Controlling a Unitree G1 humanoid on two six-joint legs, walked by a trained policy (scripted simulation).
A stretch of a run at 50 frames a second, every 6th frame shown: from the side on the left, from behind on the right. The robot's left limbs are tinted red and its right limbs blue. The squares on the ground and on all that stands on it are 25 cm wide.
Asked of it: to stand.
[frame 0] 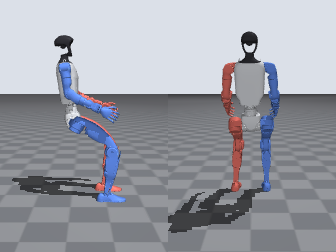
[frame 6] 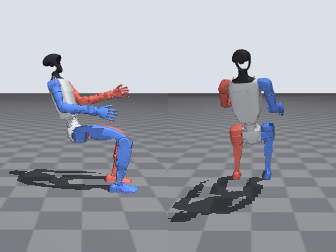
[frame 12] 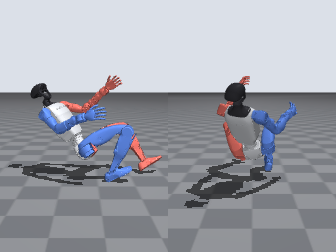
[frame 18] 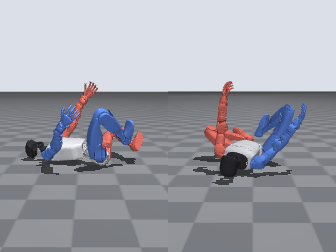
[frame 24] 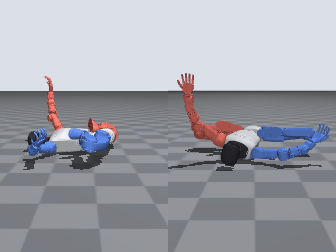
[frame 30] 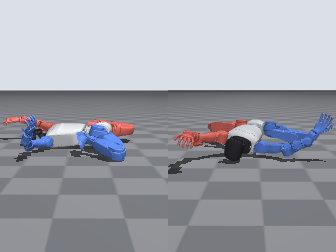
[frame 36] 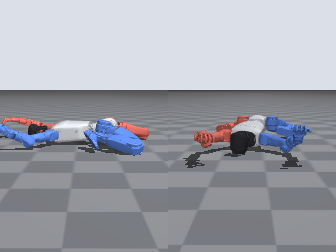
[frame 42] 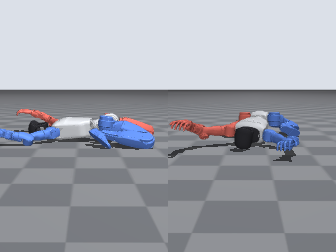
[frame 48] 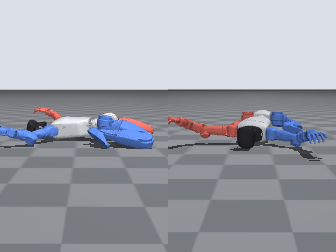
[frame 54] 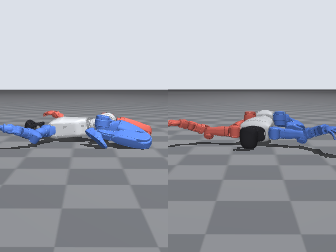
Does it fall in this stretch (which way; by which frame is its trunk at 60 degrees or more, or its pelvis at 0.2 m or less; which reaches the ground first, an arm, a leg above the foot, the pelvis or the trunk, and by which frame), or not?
yes: goes over backward; its trunk at 60 degrees or more by frame 18; the pelvis reaches the ground first, by frame 18
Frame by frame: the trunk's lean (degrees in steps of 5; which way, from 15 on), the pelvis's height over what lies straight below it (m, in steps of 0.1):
0: 5, 0.6
6: 20 backward, 0.5
12: 40 backward, 0.3
18: 95 backward, 0.1
24: 95 backward, 0.1
30: 95 backward, 0.1
36: 95 backward, 0.1
42: 95 backward, 0.1
48: 95 backward, 0.1
54: 95 backward, 0.1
